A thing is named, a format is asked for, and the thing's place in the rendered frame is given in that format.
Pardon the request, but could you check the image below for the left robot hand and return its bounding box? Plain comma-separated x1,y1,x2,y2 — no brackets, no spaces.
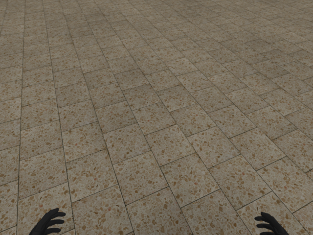
29,208,66,235

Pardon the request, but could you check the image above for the right robot hand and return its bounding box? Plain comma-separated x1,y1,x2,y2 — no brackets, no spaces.
254,212,289,235

